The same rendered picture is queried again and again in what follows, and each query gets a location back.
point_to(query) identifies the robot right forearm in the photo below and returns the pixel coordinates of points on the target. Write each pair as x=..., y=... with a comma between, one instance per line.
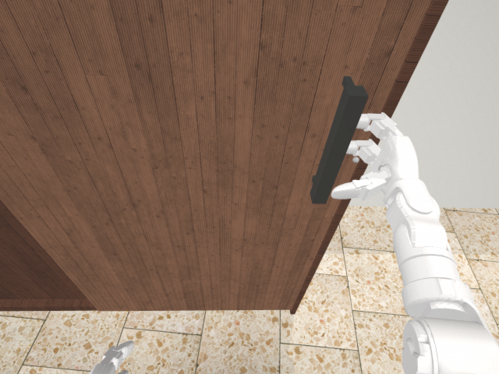
x=432, y=285

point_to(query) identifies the robot right hand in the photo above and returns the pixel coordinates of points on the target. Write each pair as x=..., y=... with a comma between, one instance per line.
x=398, y=157

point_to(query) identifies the right robot upper arm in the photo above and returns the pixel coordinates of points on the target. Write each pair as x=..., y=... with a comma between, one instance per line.
x=448, y=346

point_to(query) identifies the wardrobe door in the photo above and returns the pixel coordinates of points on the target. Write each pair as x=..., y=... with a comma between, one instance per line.
x=26, y=270
x=162, y=151

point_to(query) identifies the robot left hand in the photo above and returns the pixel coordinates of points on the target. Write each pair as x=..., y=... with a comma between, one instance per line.
x=113, y=358

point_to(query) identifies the handle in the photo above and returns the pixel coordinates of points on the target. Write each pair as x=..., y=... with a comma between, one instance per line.
x=350, y=108

